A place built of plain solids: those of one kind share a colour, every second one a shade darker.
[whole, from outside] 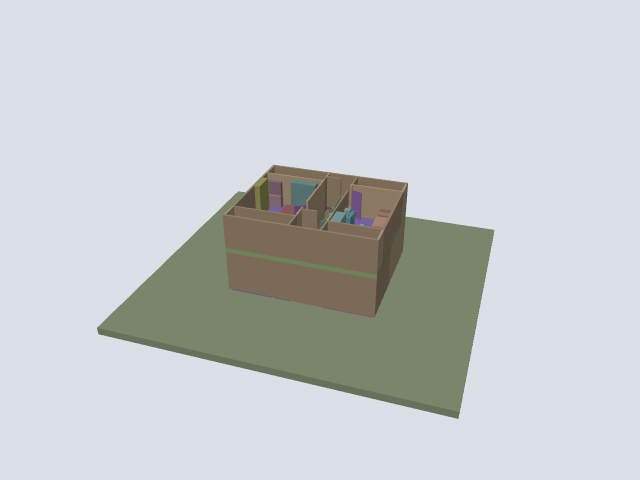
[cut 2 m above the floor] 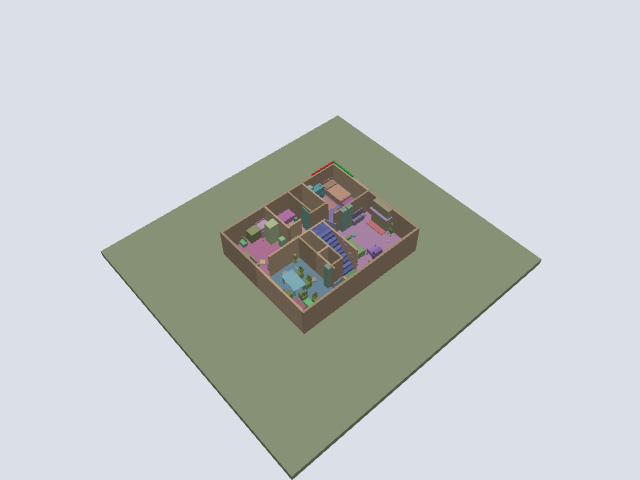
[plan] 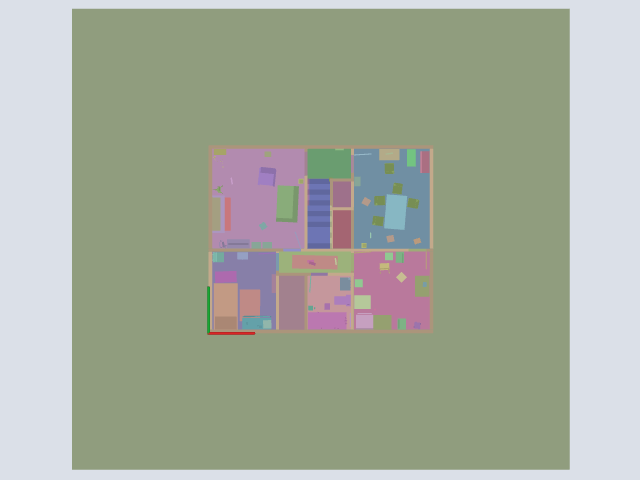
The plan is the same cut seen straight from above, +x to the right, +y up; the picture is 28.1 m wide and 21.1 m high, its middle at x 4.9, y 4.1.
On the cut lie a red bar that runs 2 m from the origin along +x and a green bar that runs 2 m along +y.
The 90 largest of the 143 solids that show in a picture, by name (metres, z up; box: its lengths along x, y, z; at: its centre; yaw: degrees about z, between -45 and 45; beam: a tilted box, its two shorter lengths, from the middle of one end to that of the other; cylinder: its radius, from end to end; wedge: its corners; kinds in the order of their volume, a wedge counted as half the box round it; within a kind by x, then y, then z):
{
 "under_1": {"box": [21.88, 20.27, 0.5], "at": [4.94, 4.13, -0.86]},
 "wall_1": {"box": [0.16, 1.13, 2.34], "at": [0.08, 0.72, 3.98]},
 "wall_2": {"box": [0.16, 3.43, 2.8], "at": [0.08, 1.88, 1.1]},
 "wall_3": {"box": [0.16, 5.33, 2.34], "at": [0.08, 4.08, 3.98]},
 "wall_4": {"box": [0.16, 4.39, 2.8], "at": [0.08, 5.92, 1.1]},
 "wall_5": {"box": [3.28, 0.13, 2.8], "at": [1.64, 3.65, 1.1]},
 "wall_6": {"box": [4.35, 0.13, 2.34], "at": [2.17, 1.35, 3.98]},
 "wall_7": {"box": [4.35, 0.13, 2.34], "at": [2.17, 6.82, 3.98]},
 "wall_8": {"box": [0.13, 2.37, 2.8], "at": [3.04, 1.34, 1.1]},
 "wall_9": {"box": [1.53, 0.13, 2.8], "at": [3.73, 2.6, 1.1]},
 "wall_10": {"box": [0.13, 1.13, 2.34], "at": [4.29, 0.72, 3.98]},
 "wall_11": {"box": [0.13, 2.37, 2.8], "at": [4.29, 1.34, 1.1]},
 "wall_12": {"box": [0.13, 0.87, 2.34], "at": [4.29, 1.85, 3.98]},
 "wall_13": {"box": [0.13, 3.29, 2.34], "at": [4.29, 5.11, 3.98]},
 "wall_14": {"box": [0.13, 3.21, 2.8], "at": [4.29, 5.32, 1.1]},
 "wall_15": {"box": [0.13, 0.59, 2.34], "at": [4.29, 7.17, 3.98]},
 "wall_16": {"box": [1.12, 0.13, 2.34], "at": [4.78, 7.54, 3.98]},
 "wall_17": {"box": [1.15, 0.13, 2.34], "at": [4.79, 2.35, 3.98]},
 "wall_18": {"box": [9.88, 0.16, 5.45], "at": [4.94, 0.08, 2.42]},
 "wall_19": {"box": [9.88, 0.16, 5.45], "at": [4.94, 8.19, 2.42]},
 "wall_20": {"box": [0.13, 1.69, 2.8], "at": [5.41, 4.56, 1.1]},
 "wall_21": {"box": [0.13, 1.13, 2.8], "at": [5.41, 6.1, 1.1]},
 "wall_22": {"box": [1.15, 0.13, 2.8], "at": [5.82, 2.6, 1.1]},
 "wall_23": {"box": [1.05, 0.13, 2.8], "at": [5.87, 5.47, 1.1]},
 "wall_24": {"box": [1.05, 0.13, 2.8], "at": [5.87, 6.73, 1.1]},
 "wall_25": {"box": [0.13, 1.13, 2.34], "at": [6.33, 0.72, 3.98]},
 "wall_26": {"box": [0.13, 2.37, 2.8], "at": [6.33, 1.34, 1.1]},
 "wall_27": {"box": [0.13, 3.39, 2.34], "at": [6.33, 4.12, 3.98]},
 "wall_28": {"box": [0.13, 1.69, 2.8], "at": [6.33, 4.56, 1.1]},
 "wall_29": {"box": [0.13, 1.13, 2.8], "at": [6.33, 6.1, 1.1]},
 "wall_30": {"box": [4.73, 0.13, 2.8], "at": [6.42, 3.65, 1.1]},
 "wall_31": {"box": [3.62, 0.13, 2.34], "at": [8.07, 1.35, 3.98]},
 "wall_32": {"box": [3.62, 0.13, 2.34], "at": [8.07, 6.82, 3.98]},
 "wall_33": {"box": [0.16, 1.13, 2.34], "at": [9.8, 0.72, 3.98]},
 "wall_34": {"box": [0.16, 3.43, 2.8], "at": [9.8, 1.88, 1.1]},
 "wall_35": {"box": [0.16, 5.33, 2.34], "at": [9.8, 4.08, 3.98]},
 "wall_36": {"box": [0.16, 4.39, 2.8], "at": [9.8, 5.92, 1.1]},
 "wall_37": {"box": [0.16, 1.23, 2.34], "at": [9.8, 7.5, 3.98]},
 "stair_1": {"box": [0.99, 0.24, 2.9], "at": [4.84, 3.84, 1.15]},
 "stair_2": {"box": [0.99, 0.47, 2.7], "at": [4.84, 3.96, 1.05]},
 "stair_3": {"box": [0.99, 0.71, 2.5], "at": [4.84, 4.08, 0.95]},
 "stair_4": {"box": [0.99, 0.95, 2.3], "at": [4.84, 4.19, 0.85]},
 "stair_5": {"box": [0.99, 1.18, 2.1], "at": [4.84, 4.31, 0.75]},
 "stair_6": {"box": [0.99, 1.42, 1.9], "at": [4.84, 4.43, 0.65]},
 "stair_7": {"box": [0.99, 1.66, 1.7], "at": [4.84, 4.55, 0.55]},
 "stair_8": {"box": [0.99, 1.9, 1.5], "at": [4.84, 4.67, 0.45]},
 "stair_9": {"box": [0.99, 2.13, 1.3], "at": [4.84, 4.79, 0.35]},
 "stair_10": {"box": [0.99, 2.37, 1.1], "at": [4.84, 4.9, 0.25]},
 "stair_11": {"box": [0.99, 2.61, 0.9], "at": [4.84, 5.02, 0.15]},
 "stair_12": {"box": [0.99, 2.84, 0.7], "at": [4.84, 5.14, 0.05]},
 "stair_13": {"box": [0.99, 3.08, 0.5], "at": [4.84, 5.26, -0.05]},
 "floor_living_1": {"box": [4.06, 4.39, 0.5], "at": [2.19, 5.92, -0.25]},
 "floor_dining_1": {"box": [3.33, 4.39, 0.5], "at": [8.05, 5.92, -0.25]},
 "upper_floor_bedroom_1": {"box": [4.06, 5.33, 0.16], "at": [2.19, 4.08, 2.72]},
 "upper_floor_bedroom_2": {"box": [3.33, 5.33, 0.16], "at": [8.05, 4.08, 2.72]},
 "floor_kitchen_1": {"box": [3.33, 3.43, 0.5], "at": [8.05, 1.88, -0.25]},
 "floor_bedroom_1": {"box": [2.81, 3.43, 0.5], "at": [1.56, 1.88, -0.25]},
 "fixture_wardrobe_bedroom_1": {"box": [1.8, 0.6, 2.2], "at": [3.02, 6.45, 3.85]},
 "fixture_wardrobe_bedroom_2": {"box": [0.64, 1.36, 2.2], "at": [6.71, 2.4, 3.85]},
 "floor_bath_1": {"box": [1.91, 2.37, 0.5], "at": [5.3, 1.34, -0.25]},
 "child_bed_1": {"box": [1.06, 2.06, 0.4], "at": [0.76, 1.17, 0.38]},
 "child_bed_2": {"box": [1.06, 2.06, 0.4], "at": [8.82, 5.74, 3.18]},
 "double_bed_1": {"box": [2.23, 1.7, 0.4], "at": [3.1, 4.78, 3.3]},
 "floor_back_hall_1": {"box": [3.16, 0.93, 0.5], "at": [4.68, 3.12, -0.25]},
 "fixture_breast_living_1": {"box": [0.37, 1.47, 2.55], "at": [0.35, 5.24, 1.23]},
 "fixture_breast_bedroom_1": {"box": [0.38, 1.47, 2.39], "at": [0.35, 5.24, 3.95]},
 "floor_clo_1": {"box": [1.12, 2.37, 0.5], "at": [3.66, 1.34, -0.25]},
 "floor_entry_1": {"box": [1.91, 1.31, 0.5], "at": [5.3, 7.45, -0.25]},
 "chest_drawers_1": {"box": [1.28, 0.5, 1.04], "at": [2.12, 0.42, 0.52]},
 "chest_drawers_2": {"box": [0.5, 1.13, 1.0], "at": [6.65, 5.07, 3.3]},
 "fridge_flat_1": {"box": [0.73, 0.6, 1.66], "at": [6.77, 1.37, 0.83]},
 "wall_band_1": {"box": [9.88, 0.16, 0.31], "at": [4.94, 0.08, 2.65]},
 "wall_band_2": {"box": [0.16, 4.39, 0.31], "at": [9.8, 5.92, 2.65]},
 "billy_1": {"box": [0.42, 0.28, 2.02], "at": [2.1, 3.87, 1.01]},
 "billy_2": {"box": [0.42, 0.28, 2.02], "at": [2.58, 3.87, 1.01]},
 "billy_3": {"box": [0.28, 0.42, 2.02], "at": [6.54, 6.67, 1.01]},
 "tall_cupboard_1": {"box": [0.96, 0.47, 0.89], "at": [0.82, 6.5, 3.25]},
 "tall_cupboard_2": {"box": [0.92, 0.3, 0.99], "at": [0.82, 6.58, 4.19]},
 "floor_china_1": {"box": [0.79, 1.69, 0.5], "at": [5.87, 4.56, -0.25]},
 "china_cabinet_1": {"box": [0.4, 0.95, 0.83], "at": [9.51, 7.52, 0.41]},
 "china_cabinet_2": {"box": [0.33, 0.95, 1.07], "at": [9.54, 7.52, 1.36]},
 "bathtub_1": {"box": [1.7, 0.76, 0.42], "at": [5.22, 0.55, 0.21]},
 "sofa_1": {"box": [0.93, 1.6, 0.34], "at": [3.47, 5.69, 0.28], "yaw": -2.6},
 "range_cooker_1": {"box": [0.76, 0.65, 0.94], "at": [6.86, 0.49, 0.47]},
 "floor_coats_1": {"box": [0.79, 1.13, 0.5], "at": [5.87, 6.1, -0.25]},
 "flat_shelf_1": {"box": [0.39, 0.76, 1.46], "at": [8.91, 7.71, 0.73]},
 "counter_run_1": {"box": [0.8, 0.61, 0.78], "at": [7.64, 0.47, 0.49]},
 "trunk_1": {"box": [0.95, 0.5, 0.42], "at": [0.76, 2.48, 0.21], "yaw": 2.2},
 "tv_board_1": {"box": [1.0, 0.4, 0.48], "at": [1.31, 3.93, 0.24]},
 "leaning_mirror_1": {"box": [0.19, 0.83, 1.12], "at": [2.87, 2.19, 0.56]}
}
